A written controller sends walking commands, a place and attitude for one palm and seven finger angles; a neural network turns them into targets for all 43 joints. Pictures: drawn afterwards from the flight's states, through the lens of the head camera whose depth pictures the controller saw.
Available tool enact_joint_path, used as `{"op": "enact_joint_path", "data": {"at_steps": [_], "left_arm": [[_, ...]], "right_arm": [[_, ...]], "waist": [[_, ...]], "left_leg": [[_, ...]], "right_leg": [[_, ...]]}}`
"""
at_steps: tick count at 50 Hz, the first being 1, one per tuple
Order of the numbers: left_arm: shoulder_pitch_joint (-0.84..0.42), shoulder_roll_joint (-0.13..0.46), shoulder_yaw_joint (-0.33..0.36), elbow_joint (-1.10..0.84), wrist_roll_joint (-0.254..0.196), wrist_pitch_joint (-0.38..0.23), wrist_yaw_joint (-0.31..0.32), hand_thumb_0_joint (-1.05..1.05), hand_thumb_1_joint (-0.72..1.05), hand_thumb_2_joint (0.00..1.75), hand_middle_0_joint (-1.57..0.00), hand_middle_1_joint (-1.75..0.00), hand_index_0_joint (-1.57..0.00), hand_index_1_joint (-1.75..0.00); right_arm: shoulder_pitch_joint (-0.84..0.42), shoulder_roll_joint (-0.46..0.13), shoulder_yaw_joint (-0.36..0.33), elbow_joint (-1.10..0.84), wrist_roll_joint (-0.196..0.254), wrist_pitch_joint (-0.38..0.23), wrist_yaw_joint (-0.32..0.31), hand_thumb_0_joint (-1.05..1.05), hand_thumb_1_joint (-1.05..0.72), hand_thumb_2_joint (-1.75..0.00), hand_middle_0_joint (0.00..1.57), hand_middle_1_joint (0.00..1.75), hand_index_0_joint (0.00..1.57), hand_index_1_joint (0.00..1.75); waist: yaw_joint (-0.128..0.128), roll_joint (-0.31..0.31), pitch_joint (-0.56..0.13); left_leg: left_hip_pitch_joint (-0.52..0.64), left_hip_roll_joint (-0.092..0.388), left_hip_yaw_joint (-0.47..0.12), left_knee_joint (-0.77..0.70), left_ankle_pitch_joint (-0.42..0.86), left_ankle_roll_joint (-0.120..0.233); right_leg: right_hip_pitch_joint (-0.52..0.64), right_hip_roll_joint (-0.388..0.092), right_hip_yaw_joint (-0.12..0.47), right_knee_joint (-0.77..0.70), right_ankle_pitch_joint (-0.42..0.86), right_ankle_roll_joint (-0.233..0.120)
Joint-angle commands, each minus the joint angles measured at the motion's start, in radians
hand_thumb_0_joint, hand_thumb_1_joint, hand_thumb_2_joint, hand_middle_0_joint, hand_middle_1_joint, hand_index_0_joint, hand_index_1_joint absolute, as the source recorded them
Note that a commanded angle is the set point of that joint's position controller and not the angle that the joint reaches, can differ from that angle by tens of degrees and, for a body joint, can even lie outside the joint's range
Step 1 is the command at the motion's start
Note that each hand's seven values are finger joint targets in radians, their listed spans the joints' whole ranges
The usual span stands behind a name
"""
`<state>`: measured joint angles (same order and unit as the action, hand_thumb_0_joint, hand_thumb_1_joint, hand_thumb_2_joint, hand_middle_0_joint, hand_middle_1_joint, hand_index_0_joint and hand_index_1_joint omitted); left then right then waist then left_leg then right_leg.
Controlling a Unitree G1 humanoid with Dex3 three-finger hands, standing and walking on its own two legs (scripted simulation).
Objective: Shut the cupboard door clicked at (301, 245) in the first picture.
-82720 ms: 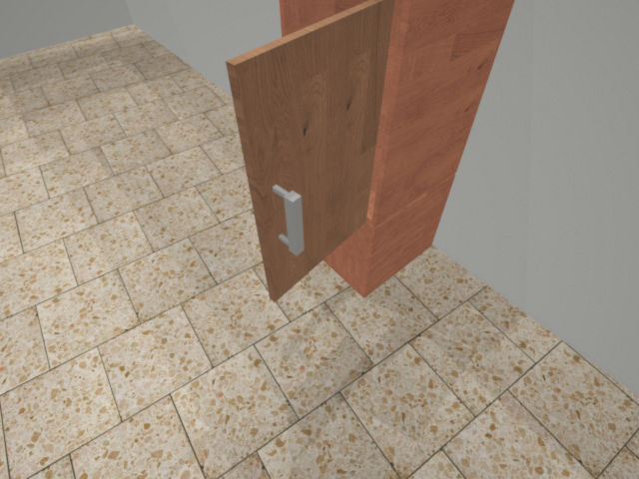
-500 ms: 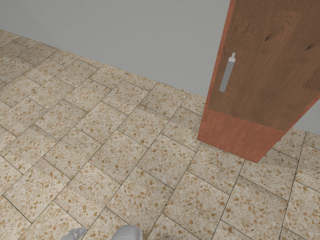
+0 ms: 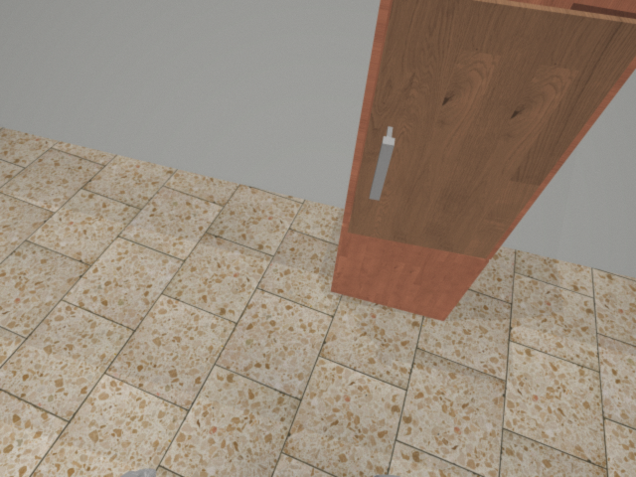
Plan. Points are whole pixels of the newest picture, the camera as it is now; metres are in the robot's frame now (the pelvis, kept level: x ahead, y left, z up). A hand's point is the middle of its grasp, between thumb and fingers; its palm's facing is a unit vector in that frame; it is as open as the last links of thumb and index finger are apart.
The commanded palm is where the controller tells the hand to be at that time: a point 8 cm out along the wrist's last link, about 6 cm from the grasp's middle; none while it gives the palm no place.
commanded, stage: take the last steps up to it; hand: left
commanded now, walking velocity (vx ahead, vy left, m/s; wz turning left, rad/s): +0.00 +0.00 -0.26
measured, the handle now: (382, 164) +0.70 -0.10 -0.07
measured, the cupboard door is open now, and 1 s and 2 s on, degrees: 4 4 4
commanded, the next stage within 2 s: come to a stop and stand still in 0.70 s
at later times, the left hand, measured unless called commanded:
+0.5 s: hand out of the picture +0.12 +0.15 -0.20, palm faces -0.11 -0.98 -0.13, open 7.4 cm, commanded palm none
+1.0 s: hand (325, 352) +0.33 +0.00 -0.17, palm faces -0.20 -0.95 -0.22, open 7.4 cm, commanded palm none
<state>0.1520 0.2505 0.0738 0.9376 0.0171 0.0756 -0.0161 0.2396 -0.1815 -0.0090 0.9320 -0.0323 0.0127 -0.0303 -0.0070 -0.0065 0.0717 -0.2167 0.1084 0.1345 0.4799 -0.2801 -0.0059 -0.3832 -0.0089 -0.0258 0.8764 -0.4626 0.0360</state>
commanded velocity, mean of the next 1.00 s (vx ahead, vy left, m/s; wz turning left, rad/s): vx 0.09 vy -0.05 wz -0.12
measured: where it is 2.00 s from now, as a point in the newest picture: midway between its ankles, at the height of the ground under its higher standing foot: outside the picture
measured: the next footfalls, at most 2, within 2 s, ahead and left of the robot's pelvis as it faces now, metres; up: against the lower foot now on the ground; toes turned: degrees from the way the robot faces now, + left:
right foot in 0.10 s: +0.03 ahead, -0.14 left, +0.00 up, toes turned -5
left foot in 0.42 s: +0.14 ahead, +0.07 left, +0.00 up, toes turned +2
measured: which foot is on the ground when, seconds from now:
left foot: down 0.00-0.10, up 0.12-0.40, down 0.42-0.84, up 0.86-1.00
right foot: up 0.00-0.08, down 0.10-0.42, up 0.44-0.82, down 0.84-1.00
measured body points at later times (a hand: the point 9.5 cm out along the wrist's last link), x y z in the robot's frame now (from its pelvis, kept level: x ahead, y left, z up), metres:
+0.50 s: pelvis +0.08 -0.03 -0.01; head +0.11 +0.00 +0.43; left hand +0.13 +0.20 -0.19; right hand +0.09 -0.29 -0.14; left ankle +0.10 +0.07 -0.74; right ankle -0.01 -0.14 -0.69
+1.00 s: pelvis +0.21 -0.16 -0.01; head +0.26 -0.19 +0.44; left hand +0.34 +0.05 -0.15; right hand +0.16 -0.40 -0.17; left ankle +0.16 -0.01 -0.68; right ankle +0.22 -0.26 -0.74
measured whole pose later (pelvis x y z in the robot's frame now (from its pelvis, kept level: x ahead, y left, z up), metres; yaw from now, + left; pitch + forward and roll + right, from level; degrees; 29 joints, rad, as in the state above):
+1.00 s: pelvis +0.21 -0.16 -0.01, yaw -10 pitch +1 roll +0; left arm 0.11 0.14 0.02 1.01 0.02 -0.01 0.02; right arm 0.26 -0.22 -0.04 1.06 0.00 0.03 -0.04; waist -0.04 0.04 0.11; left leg -0.37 0.06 0.03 1.01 -0.53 -0.05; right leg -0.33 -0.03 -0.11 0.54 -0.23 -0.04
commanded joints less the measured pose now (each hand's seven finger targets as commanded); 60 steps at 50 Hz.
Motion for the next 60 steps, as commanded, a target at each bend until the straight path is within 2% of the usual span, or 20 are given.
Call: {"op": "enact_joint_path", "data": {"at_steps": [1,3,5,6,7,11,19,20,21,22,26,29,33,38,40,41,42,43,48,60], "left_arm": [[0.002,0.021,-0.003,-0.062,-0.001,-0.036,-0.002,0.00,0.90,0.90,-0.20,-0.30,-0.20,-0.30],[0.091,0.054,0.005,-0.030,0.001,-0.045,0.000,0.00,0.90,0.90,-0.20,-0.30,-0.20,-0.30],[0.169,0.206,0.032,0.003,0.015,-0.061,0.010,0.00,0.90,0.90,-0.20,-0.30,-0.20,-0.30],[0.212,0.223,0.032,0.006,0.004,-0.059,0.014,0.00,0.90,0.90,-0.20,-0.30,-0.20,-0.30],[0.187,0.199,0.036,0.015,0.008,-0.068,0.020,0.00,0.90,0.90,-0.20,-0.30,-0.20,-0.30],[0.062,0.109,0.009,-0.011,0.007,-0.083,0.021,0.00,0.90,0.90,-0.20,-0.30,-0.20,-0.30],[0.039,0.107,0.018,0.022,0.006,-0.079,0.003,0.00,0.90,0.90,-0.20,-0.30,-0.20,-0.30],[0.058,0.062,0.009,0.016,0.000,-0.074,-0.002,0.00,0.90,0.90,-0.20,-0.30,-0.20,-0.30],[0.094,-0.007,-0.004,-0.004,-0.007,-0.073,-0.014,0.00,0.90,0.90,-0.20,-0.30,-0.20,-0.30],[0.044,0.040,-0.002,-0.035,0.011,-0.073,-0.018,0.00,0.90,0.90,-0.20,-0.30,-0.20,-0.30],[0.033,0.038,0.016,-0.002,0.024,-0.058,-0.038,0.00,0.90,0.90,-0.20,-0.30,-0.20,-0.30],[0.043,0.001,0.003,0.013,0.012,-0.052,-0.039,0.00,0.90,0.90,-0.20,-0.30,-0.20,-0.30],[-0.021,-0.021,-0.010,-0.005,0.009,-0.048,-0.038,0.00,0.90,0.90,-0.20,-0.30,-0.20,-0.30],[-0.023,0.004,-0.005,-0.001,0.009,-0.063,-0.039,0.00,0.90,0.90,-0.20,-0.30,-0.20,-0.30],[0.143,0.047,0.006,0.049,0.009,-0.082,-0.030,0.00,0.90,0.90,-0.20,-0.30,-0.20,-0.30],[0.267,0.113,0.020,0.090,0.013,-0.103,-0.015,0.00,0.90,0.90,-0.20,-0.30,-0.20,-0.30],[0.342,0.207,0.038,0.120,0.012,-0.116,0.007,0.00,0.90,0.90,-0.20,-0.30,-0.20,-0.30],[0.291,0.188,0.018,0.108,-0.005,-0.120,0.021,0.00,0.90,0.90,-0.20,-0.30,-0.20,-0.30],[0.060,0.092,-0.009,0.049,0.006,-0.096,0.058,0.00,0.90,0.90,-0.20,-0.30,-0.20,-0.30],[0.053,0.122,0.019,0.007,0.020,-0.077,0.062,0.00,0.90,0.90,-0.20,-0.30,-0.20,-0.30]], "right_arm": [[0.061,-0.231,-0.074,-0.014,0.003,-0.004,-0.006,0.00,-0.90,-0.90,0.20,0.30,0.20,0.30],[0.043,-0.221,-0.076,-0.012,0.012,0.000,-0.002,0.00,-0.90,-0.90,0.20,0.30,0.20,0.30],[0.004,-0.114,-0.054,-0.054,0.020,-0.001,0.010,0.00,-0.90,-0.90,0.20,0.30,0.20,0.30],[-0.078,-0.135,-0.052,-0.080,0.014,0.006,0.007,0.00,-0.90,-0.90,0.20,0.30,0.20,0.30],[-0.079,-0.139,-0.057,-0.068,0.013,0.006,0.002,0.00,-0.90,-0.90,0.20,0.30,0.20,0.30],[-0.018,-0.132,-0.060,-0.017,0.003,-0.002,0.023,0.00,-0.90,-0.90,0.20,0.30,0.20,0.30],[0.144,-0.116,-0.056,0.020,0.003,-0.040,0.006,0.00,-0.90,-0.90,0.20,0.30,0.20,0.30],[0.225,-0.169,-0.062,0.050,-0.003,-0.053,-0.001,0.00,-0.90,-0.90,0.20,0.30,0.20,0.30],[0.314,-0.282,-0.085,0.067,-0.023,-0.061,-0.010,0.00,-0.90,-0.90,0.20,0.30,0.20,0.30],[0.326,-0.321,-0.086,0.058,-0.015,-0.051,-0.017,0.00,-0.90,-0.90,0.20,0.30,0.20,0.30],[0.152,-0.193,-0.047,0.025,-0.007,-0.063,-0.024,0.00,-0.90,-0.90,0.20,0.30,0.20,0.30],[0.183,-0.179,-0.045,0.050,-0.002,-0.074,-0.024,0.00,-0.90,-0.90,0.20,0.30,0.20,0.30],[0.199,-0.182,-0.056,0.079,-0.004,-0.063,-0.012,0.00,-0.90,-0.90,0.20,0.30,0.20,0.30],[0.155,-0.211,-0.080,0.085,-0.004,-0.046,-0.005,0.00,-0.90,-0.90,0.20,0.30,0.20,0.30],[0.129,-0.204,-0.081,0.085,0.004,-0.040,0.002,0.00,-0.90,-0.90,0.20,0.30,0.20,0.30],[0.137,-0.158,-0.070,0.083,0.016,-0.041,0.011,0.00,-0.90,-0.90,0.20,0.30,0.20,0.30],[0.161,-0.053,-0.046,0.058,0.029,-0.042,0.013,0.00,-0.90,-0.90,0.20,0.30,0.20,0.30],[0.153,-0.075,-0.041,0.052,0.038,-0.026,-0.003,0.00,-0.90,-0.90,0.20,0.30,0.20,0.30],[0.114,-0.068,-0.038,0.098,0.035,0.016,-0.004,0.00,-0.90,-0.90,0.20,0.30,0.20,0.30],[-0.073,-0.090,-0.059,-0.018,0.023,0.042,0.024,0.00,-0.90,-0.90,0.20,0.30,0.20,0.30]], "waist": [[-0.017,0.219,-0.117],[0.023,0.142,-0.133],[0.066,-0.265,-0.119],[0.114,-0.216,-0.077],[0.082,-0.303,-0.056],[-0.001,-0.150,-0.038],[-0.075,-0.077,-0.045],[-0.099,0.067,-0.080],[-0.117,0.360,-0.111],[-0.127,0.296,-0.087],[-0.025,0.140,0.054],[-0.022,0.133,-0.013],[-0.032,0.190,0.009],[-0.022,0.212,-0.002],[0.060,0.117,-0.078],[0.113,-0.024,-0.166],[0.113,-0.298,-0.251],[0.083,-0.220,-0.270],[0.006,-0.111,-0.171],[0.028,-0.146,-0.141]], "left_leg": [[0.124,0.205,-0.112,-0.049,0.537,0.122],[0.020,0.167,-0.074,0.033,0.331,0.057],[-0.352,-0.040,0.062,0.335,-0.349,-0.047],[-0.396,-0.048,-0.052,0.511,-0.394,-0.040],[-0.475,-0.039,-0.099,0.614,-0.349,-0.038],[-0.344,-0.003,-0.073,0.584,-0.137,-0.054],[0.039,-0.048,-0.002,0.046,0.039,-0.038],[0.208,0.017,-0.105,-0.076,0.008,-0.019],[0.340,0.316,-0.510,-0.200,-0.108,0.083],[0.248,0.444,-0.655,-0.286,-0.216,0.157],[0.035,0.299,-0.333,-0.301,0.001,0.096],[0.127,0.239,-0.128,-0.230,0.379,0.091],[0.101,0.220,-0.019,-0.218,0.405,0.089],[0.046,0.230,-0.026,-0.156,0.282,0.081],[0.004,0.164,0.024,0.038,0.312,0.032],[-0.129,0.076,0.064,0.260,0.187,-0.005],[-0.300,-0.077,0.040,0.542,-0.365,-0.031],[-0.237,-0.037,-0.118,0.603,-0.388,-0.027],[-0.179,-0.041,-0.150,0.562,-0.243,-0.038],[-0.189,-0.089,-0.147,0.390,-0.166,-0.048]], "right_leg": [[0.070,0.019,-0.062,-0.222,0.090,-0.016],[0.252,0.003,-0.042,-0.451,0.293,-0.034],[0.463,-0.318,0.370,-0.600,0.345,-0.192],[0.378,-0.364,0.420,-0.627,0.344,-0.276],[0.383,-0.330,0.464,-0.649,0.317,-0.297],[0.234,-0.201,0.192,-0.631,0.270,-0.243],[0.084,-0.134,0.175,-0.501,0.144,-0.212],[-0.021,-0.066,0.134,-0.322,0.141,-0.167],[-0.239,0.057,0.009,-0.019,-0.039,-0.095],[-0.281,0.036,0.054,0.177,-0.134,-0.086],[-0.277,-0.053,0.079,0.327,0.142,-0.045],[-0.250,-0.048,0.034,0.232,0.199,-0.025],[-0.197,-0.065,-0.024,0.012,0.256,-0.018],[0.009,-0.027,-0.085,-0.225,0.250,-0.037],[0.252,0.005,-0.102,-0.376,0.325,-0.051],[0.462,-0.104,0.015,-0.423,0.449,-0.081],[0.595,-0.366,0.318,-0.466,0.848,-0.170],[0.476,-0.397,0.301,-0.482,1.080,-0.218],[0.271,-0.335,0.131,-0.465,1.132,-0.224],[0.238,-0.334,0.132,-0.496,0.872,-0.248]]}}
